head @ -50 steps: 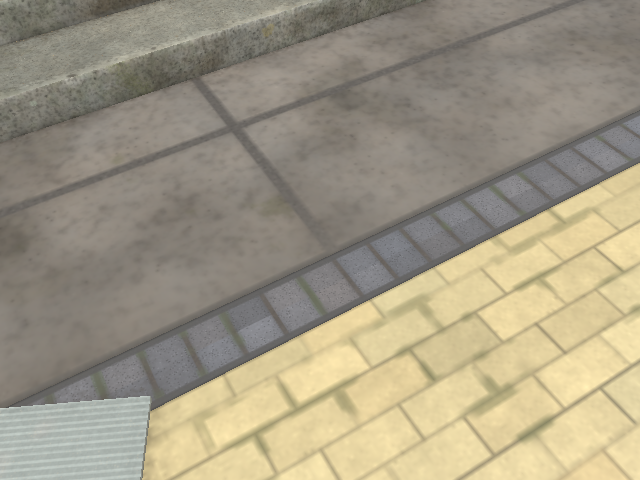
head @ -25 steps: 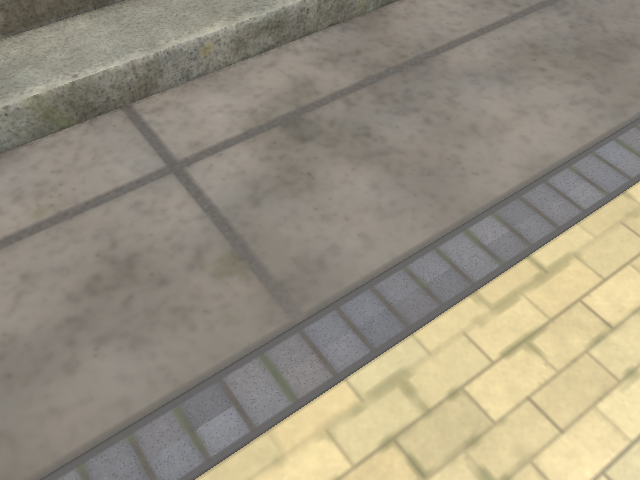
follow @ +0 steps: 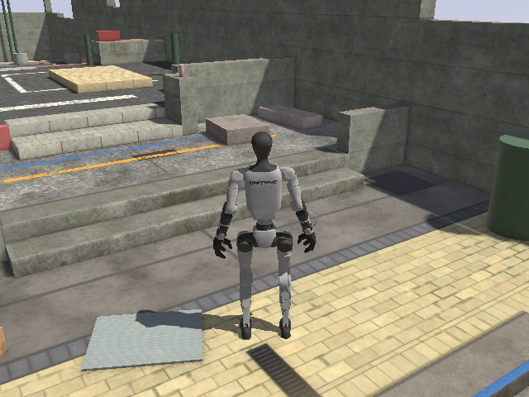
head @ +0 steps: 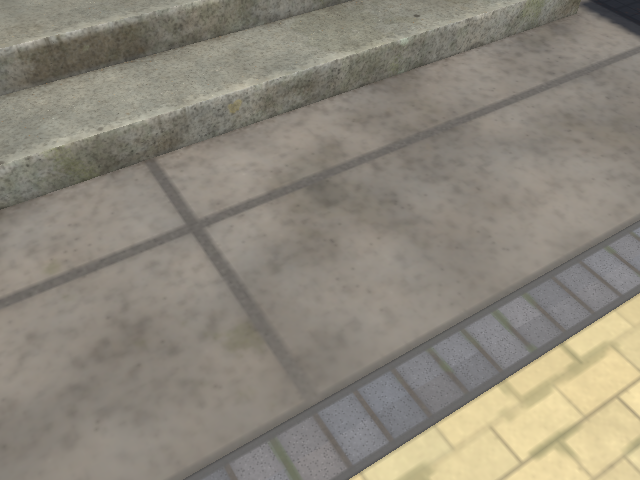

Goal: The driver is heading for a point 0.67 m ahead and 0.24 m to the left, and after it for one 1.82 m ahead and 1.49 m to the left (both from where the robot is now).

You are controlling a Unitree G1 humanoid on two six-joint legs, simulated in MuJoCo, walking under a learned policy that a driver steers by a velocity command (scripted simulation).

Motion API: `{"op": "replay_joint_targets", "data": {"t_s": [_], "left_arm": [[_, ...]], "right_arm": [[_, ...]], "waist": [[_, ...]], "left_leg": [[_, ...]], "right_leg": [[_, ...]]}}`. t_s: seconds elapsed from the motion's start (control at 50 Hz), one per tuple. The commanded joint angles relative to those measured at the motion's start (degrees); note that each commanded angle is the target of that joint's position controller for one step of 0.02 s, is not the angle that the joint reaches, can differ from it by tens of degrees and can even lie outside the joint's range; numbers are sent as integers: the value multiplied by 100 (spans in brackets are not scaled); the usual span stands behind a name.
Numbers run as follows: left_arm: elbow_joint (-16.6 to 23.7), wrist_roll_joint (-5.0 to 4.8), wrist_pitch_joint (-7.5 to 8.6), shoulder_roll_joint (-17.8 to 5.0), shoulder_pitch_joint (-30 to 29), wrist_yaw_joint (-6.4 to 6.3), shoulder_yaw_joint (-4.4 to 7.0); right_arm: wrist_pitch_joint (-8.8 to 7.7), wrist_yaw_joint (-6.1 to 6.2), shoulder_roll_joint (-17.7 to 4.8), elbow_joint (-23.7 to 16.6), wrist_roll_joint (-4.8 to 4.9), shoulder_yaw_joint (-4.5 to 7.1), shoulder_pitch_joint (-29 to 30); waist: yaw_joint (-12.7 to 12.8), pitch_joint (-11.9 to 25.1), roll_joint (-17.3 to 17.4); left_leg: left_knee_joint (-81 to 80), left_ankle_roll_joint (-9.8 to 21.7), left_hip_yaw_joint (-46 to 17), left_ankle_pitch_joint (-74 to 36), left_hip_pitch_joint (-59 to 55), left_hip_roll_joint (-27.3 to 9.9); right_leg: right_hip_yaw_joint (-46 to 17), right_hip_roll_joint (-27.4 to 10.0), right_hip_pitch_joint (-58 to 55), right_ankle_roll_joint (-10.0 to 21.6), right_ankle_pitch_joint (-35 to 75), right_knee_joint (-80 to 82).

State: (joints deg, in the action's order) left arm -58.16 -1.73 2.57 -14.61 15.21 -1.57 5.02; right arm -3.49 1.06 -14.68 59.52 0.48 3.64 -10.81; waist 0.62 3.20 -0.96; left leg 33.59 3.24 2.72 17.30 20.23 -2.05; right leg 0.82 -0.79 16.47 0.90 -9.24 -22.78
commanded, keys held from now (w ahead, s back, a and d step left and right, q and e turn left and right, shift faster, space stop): w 0.38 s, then w+q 0.62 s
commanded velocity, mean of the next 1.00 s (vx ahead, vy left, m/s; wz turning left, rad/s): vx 0.47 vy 0.00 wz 0.24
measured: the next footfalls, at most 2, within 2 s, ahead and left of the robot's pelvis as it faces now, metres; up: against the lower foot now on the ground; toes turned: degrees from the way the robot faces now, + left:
left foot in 0.02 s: +0.06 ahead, +0.12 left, +0.00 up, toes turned +2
right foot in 0.52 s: +0.41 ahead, -0.13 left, +0.00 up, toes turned +0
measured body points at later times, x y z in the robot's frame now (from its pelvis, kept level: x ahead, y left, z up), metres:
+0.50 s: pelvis +0.22 -0.01 -0.02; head +0.26 +0.00 +0.43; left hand +0.47 +0.20 -0.11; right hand +0.09 -0.25 -0.14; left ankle +0.02 +0.12 -0.74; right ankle +0.37 -0.13 -0.73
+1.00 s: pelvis +0.49 +0.02 -0.02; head +0.52 +0.05 +0.43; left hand +0.42 +0.29 -0.16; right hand +0.75 -0.16 -0.11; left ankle +0.62 +0.17 -0.72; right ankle +0.37 -0.13 -0.74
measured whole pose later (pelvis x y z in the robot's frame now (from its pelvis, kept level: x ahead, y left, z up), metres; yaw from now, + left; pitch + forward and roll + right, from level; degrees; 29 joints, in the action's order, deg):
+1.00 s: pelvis +0.49 +0.02 -0.02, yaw +17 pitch +2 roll -3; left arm -57.4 -0.7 4.0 -15.0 17.4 -1.3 4.7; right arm -1.9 -2.8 -13.4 45.7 1.3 4.2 -3.0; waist 3.4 -1.7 1.0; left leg 38.6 5.2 3.0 5.7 35.6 -5.1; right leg 17.1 -1.7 -6.1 -3.0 -22.7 -16.3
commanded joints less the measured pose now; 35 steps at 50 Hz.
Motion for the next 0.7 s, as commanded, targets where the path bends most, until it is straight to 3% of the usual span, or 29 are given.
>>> {"op": "replay_joint_targets", "data": {"t_s": [0.02, 0.04, 0.06, 0.08, 0.1, 0.14, 0.18, 0.22, 0.3, 0.4, 0.44, 0.48, 0.5, 0.52, 0.54, 0.56, 0.58, 0.6, 0.62, 0.66, 0.7], "left_arm": [[461, -7, 36, -412, -705, 1, 29], [583, 90, 69, 64, -872, 50, -84], [862, 50, 167, -37, -1006, 42, -63], [899, -39, 261, -414, -1168, 61, -4], [835, -37, 295, -574, -1040, 95, 31], [655, 103, 313, -537, -874, 72, 58], [648, 119, 296, -386, -1037, 84, 52], [712, 108, 270, -233, -1250, 115, 24], [966, 49, 253, -47, -1991, 215, -82], [1288, -5, 303, -76, -2780, 391, -180], [1389, -14, 360, -178, -2797, 450, -173], [1286, 13, 404, -493, -2160, 436, -50], [1013, 15, 411, -761, -1197, 386, 95], [742, 80, 413, -1112, 40, 310, 227], [585, 197, 356, -1663, 806, 270, 347], [564, 209, 305, -1183, 831, 262, 186], [626, 164, 297, -821, 249, 253, 77], [710, 130, 316, -564, -224, 256, 1], [699, 154, 355, -355, -554, 292, -55], [603, 248, 400, -182, -822, 320, -79], [499, 242, 427, -262, -809, 275, -47]], "right_arm": [[-20, -7, -365, 214, -3, 88, -1215], [-32, 14, -708, 269, -18, 134, -1691], [-73, -26, -1250, 238, -110, 213, -1807], [-178, -30, -1092, 142, -132, 168, -1465], [-255, -52, -840, 26, -100, 95, -1136], [-298, -102, -710, -127, -44, 60, -829], [-298, -82, -472, -50, -65, -9, -1115], [-277, -36, -441, 23, -62, -25, -1384], [-243, 15, -516, 50, -44, -18, -1649], [-141, 20, -522, 202, 17, 32, -2087], [-85, 32, -588, 213, 47, 77, -2069], [-52, 31, -761, 122, 60, 145, -1820], [-41, 24, -721, 48, 62, 134, -1642], [-65, -1, -629, -129, 3, 87, -1417], [-168, -47, 132, -273, 11, -111, -2030], [-304, -76, -30, -135, 153, -70, -2058], [-334, -56, -449, -308, 299, 83, -1504], [-314, -1, -474, -399, 290, 105, -1142], [-258, 54, -402, -438, 205, 150, -951], [-63, 68, -66, -431, 168, 182, -1174], [74, 70, 73, -564, 192, 191, -1077]], "waist": [[-708, -175, -32], [-761, -167, 1264], [-720, -556, 1981], [-570, -878, 1514], [-371, -909, 1178], [-208, -705, 795], [-269, -593, 726], [-325, -567, 708], [-505, -709, 686], [-726, -1076, 667], [-582, -1096, 743], [-148, -674, 947], [338, -96, 917], [864, 789, 776], [696, 2005, -684], [699, 2459, -1101], [600, 1343, -873], [425, 668, -532], [242, 221, -260], [-113, -129, -513], [-231, -390, -496]], "left_leg": [[-941, 183, -337, 389, -1628, -155], [-1823, 471, -2024, 1402, -2080, -1359], [-2703, 1134, -3886, 3088, -2042, -2128], [-2762, 1196, -4103, 3290, -1840, -2187], [-2658, 973, -3571, 2642, -1892, -1958], [-2650, 647, -2527, 1221, -1763, -1511], [-2696, 576, -1813, 20, -1699, -1239], [-2680, 583, -1351, -789, -1755, -1083], [-2739, 551, -874, -1435, -1758, -990], [-2506, 638, -811, -1855, -2349, -1238], [-2230, 614, -912, -2431, -2521, -1361], [-1546, 516, -891, -4199, -2457, -1335], [-628, 376, -711, -4911, -2149, -1085], [832, 186, -586, -3993, -910, -808], [3233, -248, -250, -862, 1414, 117], [4240, -194, -1115, 1509, 1841, 271], [4578, -126, -1067, 1221, 2326, -77], [4454, -84, -854, 713, 2273, -355], [4152, -61, -793, 341, 1994, -521], [3760, 31, -828, -56, 1352, -728], [3550, 41, -806, -223, 1428, -776]], "right_leg": [[-645, -599, 1551, 571, -2364, -53], [116, -65, 2410, 167, -1940, -2187], [-58, 172, 3653, 249, -2026, -3053], [-469, -195, 4038, 349, -1551, -3633], [-546, -326, 4176, 391, -919, -3736], [-465, -496, 3713, 328, -162, -3398], [-298, -475, 3294, 207, 400, -3026], [-174, -431, 3126, 111, 817, -2628], [1, -311, 2656, 17, 1383, -1581], [124, -224, 2581, 109, 1103, -864], [95, -148, 2273, 219, 760, -597], [245, 148, 1034, 379, 507, -438], [309, 252, -305, 545, 649, -393], [-360, -442, -2359, 856, 854, -805], [-2872, -2183, -4793, 1668, 40, -539], [-4146, -2519, -4558, 1777, -382, 313], [-3149, -2259, -3662, 1432, -450, 442], [-2313, -2061, -2652, 1217, -165, 603], [-1717, -1822, -1739, 1062, 60, 863], [-862, -1474, -743, 857, 167, 1243], [-415, -1459, -397, 893, 458, 1487]]}}
Velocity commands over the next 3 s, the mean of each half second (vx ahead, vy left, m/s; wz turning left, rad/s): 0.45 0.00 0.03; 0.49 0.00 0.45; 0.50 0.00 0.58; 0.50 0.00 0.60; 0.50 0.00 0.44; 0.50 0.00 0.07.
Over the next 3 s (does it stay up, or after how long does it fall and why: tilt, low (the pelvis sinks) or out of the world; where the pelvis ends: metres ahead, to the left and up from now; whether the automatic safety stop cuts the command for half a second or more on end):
stays up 1.24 0.73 -0.01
